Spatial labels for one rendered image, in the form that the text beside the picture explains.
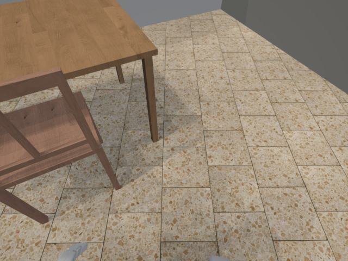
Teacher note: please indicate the left robot hand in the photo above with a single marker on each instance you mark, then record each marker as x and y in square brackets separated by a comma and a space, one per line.
[73, 252]

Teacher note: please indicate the table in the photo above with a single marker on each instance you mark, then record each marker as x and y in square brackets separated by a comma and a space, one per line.
[80, 36]

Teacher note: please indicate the chair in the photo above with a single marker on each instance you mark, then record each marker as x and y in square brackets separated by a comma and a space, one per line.
[44, 137]

